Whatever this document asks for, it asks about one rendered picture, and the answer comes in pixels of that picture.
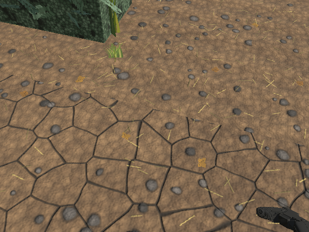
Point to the robot right hand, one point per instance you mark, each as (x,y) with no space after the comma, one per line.
(284,216)

